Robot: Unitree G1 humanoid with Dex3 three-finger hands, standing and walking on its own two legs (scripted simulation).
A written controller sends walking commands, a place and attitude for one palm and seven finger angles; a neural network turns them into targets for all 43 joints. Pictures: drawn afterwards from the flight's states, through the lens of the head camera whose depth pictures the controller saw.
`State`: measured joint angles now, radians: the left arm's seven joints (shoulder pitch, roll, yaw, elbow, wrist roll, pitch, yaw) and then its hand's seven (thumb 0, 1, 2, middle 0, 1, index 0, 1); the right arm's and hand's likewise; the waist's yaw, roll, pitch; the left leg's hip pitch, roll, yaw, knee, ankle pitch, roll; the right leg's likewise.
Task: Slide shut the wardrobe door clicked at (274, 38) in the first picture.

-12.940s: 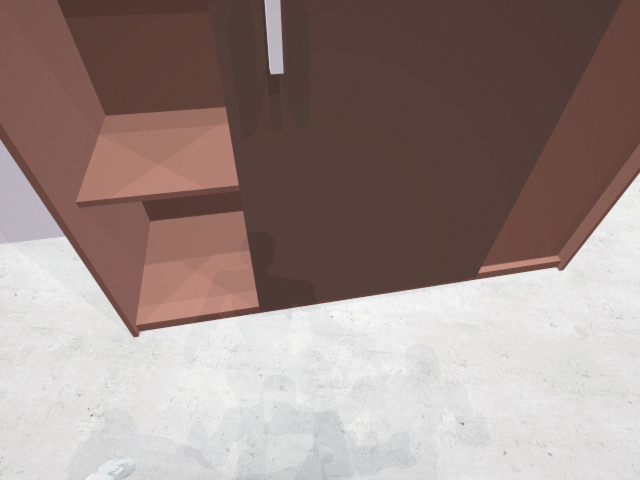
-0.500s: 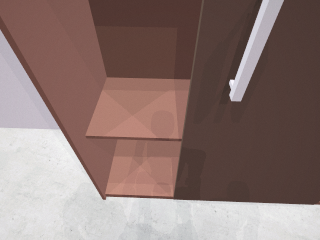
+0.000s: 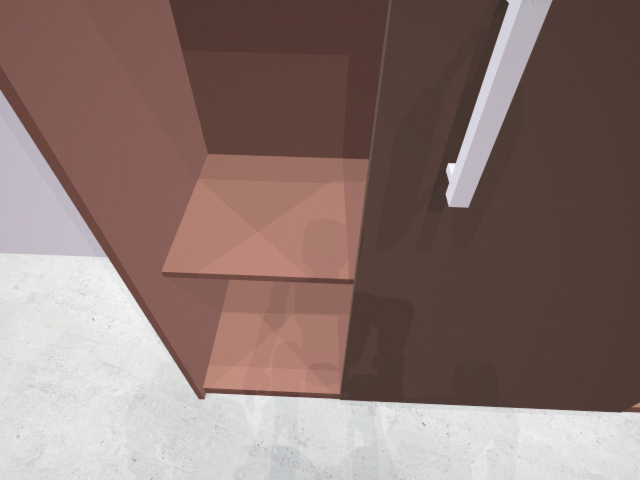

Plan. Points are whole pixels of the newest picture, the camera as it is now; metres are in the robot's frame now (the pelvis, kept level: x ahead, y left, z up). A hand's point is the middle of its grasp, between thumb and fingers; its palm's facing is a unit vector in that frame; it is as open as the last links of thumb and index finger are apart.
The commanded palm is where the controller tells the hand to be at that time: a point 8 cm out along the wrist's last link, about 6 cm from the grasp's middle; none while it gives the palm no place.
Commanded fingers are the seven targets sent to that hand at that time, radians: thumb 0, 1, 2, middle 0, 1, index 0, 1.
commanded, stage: look again from close up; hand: right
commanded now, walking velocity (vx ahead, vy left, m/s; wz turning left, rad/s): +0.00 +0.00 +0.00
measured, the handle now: (481, 108) +0.44 -0.14 +0.26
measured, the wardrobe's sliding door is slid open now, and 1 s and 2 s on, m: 0.42 0.42 0.42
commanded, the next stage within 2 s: raise the hand with hooked fingers in 0.72 s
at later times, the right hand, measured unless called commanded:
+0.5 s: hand out of the picture +0.01 -0.21 -0.18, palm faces -0.01 +0.98 -0.21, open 7.4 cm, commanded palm none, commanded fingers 0.00 -0.90 -0.90 0.20 0.30 0.20 0.30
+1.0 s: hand (521, 466) +0.16 -0.21 -0.02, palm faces +0.22 +0.96 -0.15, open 7.6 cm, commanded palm +0.09 -0.27 -0.04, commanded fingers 0.00 -0.67 -0.80 0.22 0.45 0.22 0.45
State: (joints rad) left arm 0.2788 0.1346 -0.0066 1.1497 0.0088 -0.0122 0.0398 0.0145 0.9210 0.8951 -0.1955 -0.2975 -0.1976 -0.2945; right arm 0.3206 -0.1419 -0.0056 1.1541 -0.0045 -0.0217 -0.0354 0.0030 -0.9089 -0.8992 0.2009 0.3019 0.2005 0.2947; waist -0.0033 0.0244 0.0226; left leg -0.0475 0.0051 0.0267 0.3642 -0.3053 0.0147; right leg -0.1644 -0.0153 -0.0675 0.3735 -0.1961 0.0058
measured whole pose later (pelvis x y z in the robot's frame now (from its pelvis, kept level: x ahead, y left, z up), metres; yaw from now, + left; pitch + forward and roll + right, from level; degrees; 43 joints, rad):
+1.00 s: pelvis -0.03 -0.02 -0.01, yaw -2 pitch +0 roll -1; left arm 0.31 0.21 0.00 0.82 -0.04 -0.26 0.07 0.02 0.91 0.90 -0.20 -0.30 -0.20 -0.29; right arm 0.41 -0.19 -0.04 0.06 0.14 -0.04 -0.09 0.02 -0.86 -0.87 0.21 0.34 0.20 0.33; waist 0.02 -0.01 -0.02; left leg -0.22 0.06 0.04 0.59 -0.38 -0.02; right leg -0.33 0.03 -0.06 0.56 -0.23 -0.03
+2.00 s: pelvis -0.05 -0.03 -0.01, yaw -3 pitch -3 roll +1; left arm 0.21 0.27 -0.06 0.65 -0.07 -0.36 0.10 0.02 0.90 0.90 -0.20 -0.30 -0.20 -0.29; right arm 0.10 -0.44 -0.40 -0.16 0.36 0.04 0.38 0.00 0.28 -0.40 0.29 1.06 0.29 1.05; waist -0.05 -0.04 -0.02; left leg -0.15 0.02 0.07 0.52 -0.33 -0.01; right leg -0.31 0.00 -0.03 0.57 -0.23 -0.03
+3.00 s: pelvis -0.05 +0.00 -0.01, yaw -3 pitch -3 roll +1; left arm 0.17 0.32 -0.08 0.63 -0.12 -0.21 0.08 0.02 0.90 0.90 -0.20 -0.30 -0.20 -0.30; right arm -0.27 -0.60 -0.48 0.10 0.31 0.37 0.50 -0.01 0.50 -0.30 0.30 1.20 0.30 1.20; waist -0.06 -0.10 0.00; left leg -0.12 0.00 0.09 0.49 -0.31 0.01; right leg -0.27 -0.01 0.00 0.50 -0.18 -0.01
